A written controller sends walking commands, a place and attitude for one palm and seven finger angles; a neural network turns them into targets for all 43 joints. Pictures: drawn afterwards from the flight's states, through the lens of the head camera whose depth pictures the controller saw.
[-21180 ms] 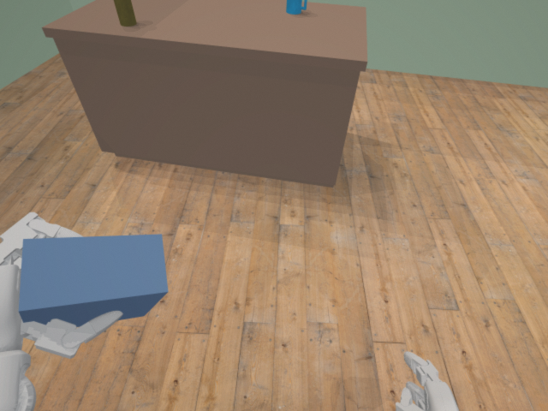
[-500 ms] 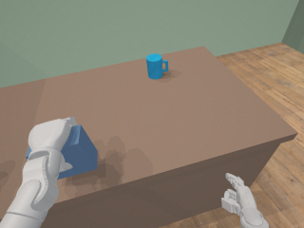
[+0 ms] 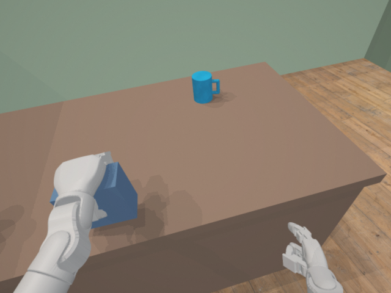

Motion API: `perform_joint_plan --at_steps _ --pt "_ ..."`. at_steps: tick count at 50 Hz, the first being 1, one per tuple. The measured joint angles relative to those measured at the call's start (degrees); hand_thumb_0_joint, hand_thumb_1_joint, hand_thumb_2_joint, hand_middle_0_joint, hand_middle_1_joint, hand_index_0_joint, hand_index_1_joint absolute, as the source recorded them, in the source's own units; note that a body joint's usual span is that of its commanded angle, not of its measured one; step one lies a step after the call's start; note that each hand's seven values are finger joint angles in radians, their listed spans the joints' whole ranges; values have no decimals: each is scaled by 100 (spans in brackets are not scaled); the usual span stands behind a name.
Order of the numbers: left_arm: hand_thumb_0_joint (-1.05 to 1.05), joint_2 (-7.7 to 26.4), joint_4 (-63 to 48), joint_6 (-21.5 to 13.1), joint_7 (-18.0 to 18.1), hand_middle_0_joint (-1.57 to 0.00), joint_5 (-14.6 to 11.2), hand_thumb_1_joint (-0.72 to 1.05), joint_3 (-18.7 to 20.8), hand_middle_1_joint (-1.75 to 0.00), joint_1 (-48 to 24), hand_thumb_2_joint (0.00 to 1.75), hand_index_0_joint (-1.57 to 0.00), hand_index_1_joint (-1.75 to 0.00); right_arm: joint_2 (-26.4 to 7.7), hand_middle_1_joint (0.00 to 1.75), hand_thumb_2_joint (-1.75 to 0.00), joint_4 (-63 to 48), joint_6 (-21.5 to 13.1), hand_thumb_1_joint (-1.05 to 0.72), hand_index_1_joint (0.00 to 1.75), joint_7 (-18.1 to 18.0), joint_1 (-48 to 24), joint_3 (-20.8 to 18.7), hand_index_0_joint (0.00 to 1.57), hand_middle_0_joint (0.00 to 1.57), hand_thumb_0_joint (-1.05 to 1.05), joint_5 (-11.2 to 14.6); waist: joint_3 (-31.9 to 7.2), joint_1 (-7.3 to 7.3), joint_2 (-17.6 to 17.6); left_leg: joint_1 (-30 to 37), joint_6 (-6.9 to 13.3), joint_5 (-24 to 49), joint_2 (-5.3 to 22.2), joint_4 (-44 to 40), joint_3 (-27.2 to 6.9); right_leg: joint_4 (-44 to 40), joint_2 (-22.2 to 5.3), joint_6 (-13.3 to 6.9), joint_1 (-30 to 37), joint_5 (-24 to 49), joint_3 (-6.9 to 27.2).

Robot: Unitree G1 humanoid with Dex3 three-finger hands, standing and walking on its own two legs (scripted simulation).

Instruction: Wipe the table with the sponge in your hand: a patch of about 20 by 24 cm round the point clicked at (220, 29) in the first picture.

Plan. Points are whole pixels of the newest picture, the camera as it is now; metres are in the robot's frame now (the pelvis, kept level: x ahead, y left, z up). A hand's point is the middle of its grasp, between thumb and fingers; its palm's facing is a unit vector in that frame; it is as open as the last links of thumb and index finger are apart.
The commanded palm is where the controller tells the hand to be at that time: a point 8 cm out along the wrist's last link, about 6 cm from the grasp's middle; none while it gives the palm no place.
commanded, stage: move the sponge above the wiping area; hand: left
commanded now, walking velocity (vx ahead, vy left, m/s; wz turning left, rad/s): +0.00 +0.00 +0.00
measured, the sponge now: (103, 202) +0.27 +0.26 +0.04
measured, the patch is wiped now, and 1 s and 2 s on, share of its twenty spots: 0.00 0.00 0.00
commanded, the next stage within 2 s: lower the sponge onto the table in 0.68 s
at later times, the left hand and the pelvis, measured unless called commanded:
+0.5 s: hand (93, 188) +0.26 +0.26 +0.09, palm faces +0.03 -0.08 -1.00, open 10.3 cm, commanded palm +0.23 +0.26 +0.17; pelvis +0.00 -0.01 +0.00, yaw +0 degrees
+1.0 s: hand (89, 190) +0.26 +0.27 +0.10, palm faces +0.03 -0.08 -1.00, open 10.3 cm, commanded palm +0.23 +0.26 +0.17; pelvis +0.00 -0.01 +0.00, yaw +0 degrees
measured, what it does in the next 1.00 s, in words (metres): stands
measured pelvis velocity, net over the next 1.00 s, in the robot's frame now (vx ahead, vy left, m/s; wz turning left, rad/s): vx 0.00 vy -0.01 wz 0.00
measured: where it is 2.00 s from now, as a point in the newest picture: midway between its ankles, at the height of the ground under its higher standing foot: outside the picture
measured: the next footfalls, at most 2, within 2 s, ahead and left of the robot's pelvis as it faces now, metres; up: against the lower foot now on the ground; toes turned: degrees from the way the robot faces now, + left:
none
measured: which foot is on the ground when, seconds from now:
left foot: down 0.00-1.00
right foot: down 0.00-1.00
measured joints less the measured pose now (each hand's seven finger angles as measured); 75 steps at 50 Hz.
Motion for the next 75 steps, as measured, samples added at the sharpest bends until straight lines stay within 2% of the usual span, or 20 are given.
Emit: perform_joint_plan --at_steps 6,11,14,18,24,27,30,34,36,42,47,57,66,75 --pt "0 0 -82 166 15 -70 -7 -52 48 -134 -20 103 -72 -133 31 30 -90 -15 80 -90 30 69 -63 51 20 20 1 0 -31 -39 16 50 -11 10 14 -45 34 -16 16 -8 22 8 38" --pt "0 99 -76 373 -121 -70 -70 -52 157 -134 29 103 -72 -133 -46 30 -90 -50 164 -90 30 78 -75 60 20 20 1 28 -24 -61 29 46 -21 1 24 -26 26 5 26 -17 19 -5 32" --pt "0 158 -125 343 -227 -70 -108 -52 214 -134 129 103 -72 -133 -105 30 -90 -77 157 -90 30 49 -42 38 20 20 1 32 -6 -57 32 34 -24 -16 33 9 9 16 35 -25 23 -16 17" --pt "0 205 -145 120 -293 -70 -120 -52 211 -134 208 103 -72 -133 -160 30 -90 -73 99 -90 30 -9 23 -8 20 20 1 21 32 -28 21 24 -32 -41 44 53 -23 11 48 -35 45 -24 -13" --pt "0 169 -163 -164 -144 -70 -82 -52 157 -134 150 103 -72 -133 -134 30 -90 7 -11 -90 30 -54 78 -56 20 20 1 -4 54 10 13 58 -42 -33 53 22 -28 -36 59 -46 84 -6 -13" --pt "0 138 -234 -133 -43 -70 -84 -52 195 -134 142 103 -72 -133 -88 30 -90 36 -8 -90 30 -11 62 -52 20 19 1 -12 29 -1 13 84 -48 -21 56 -20 0 -50 63 -47 86 2 17" --pt "0 112 -324 54 -3 -70 -100 -52 224 -134 169 103 -72 -133 -65 30 -90 20 29 -90 30 46 37 -32 20 20 1 0 -7 -31 35 95 -48 -18 55 -43 25 -43 62 -43 76 -1 43" --pt "0 105 -284 346 -103 -70 -108 -52 199 -134 150 103 -72 -133 -74 30 -90 -8 115 -90 30 79 -23 9 20 20 1 33 -25 -55 55 82 -44 -15 48 -42 30 -13 55 -40 50 -14 49" --pt "0 97 -314 386 -179 -70 -115 -52 191 -134 189 103 -72 -133 -84 30 -90 -40 130 -90 30 87 -35 11 20 20 1 30 -26 -57 59 73 -41 -18 43 -28 24 8 50 -38 39 -24 44" --pt "0 150 -457 197 -244 -70 -114 -52 181 -134 387 103 -72 -133 -109 30 -90 -81 115 -90 30 50 -36 9 20 20 1 4 -8 -15 42 82 -46 -51 53 28 4 24 61 -45 71 -43 28" --pt "0 175 -302 88 -185 -70 -100 -52 175 -134 257 103 -72 -133 -110 30 -90 -31 59 -90 30 -1 -35 -8 20 20 1 8 29 32 18 92 -53 -40 60 31 -29 -11 70 -55 108 -19 -2" --pt "0 42 -240 105 -133 -70 -36 -52 56 -134 73 103 -72 -133 -47 30 -90 7 46 -90 30 32 -51 9 20 20 1 8 5 -10 43 99 -42 15 40 -54 -10 -52 53 -41 88 20 22" --pt "0 -18 -137 291 -102 -70 6 -52 32 -134 149 103 -72 -133 -60 30 -90 -27 138 -90 30 79 -17 19 20 20 1 23 -15 -49 23 63 -44 0 45 -38 16 -5 58 -43 30 -3 51" --pt "0 -8 25 75 -26 -70 6 -52 44 -134 226 104 -72 -133 -108 30 -90 6 52 -90 30 5 60 -50 20 20 1 11 8 -22 0 28 -53 -42 60 25 -27 -10 75 -55 38 -21 14"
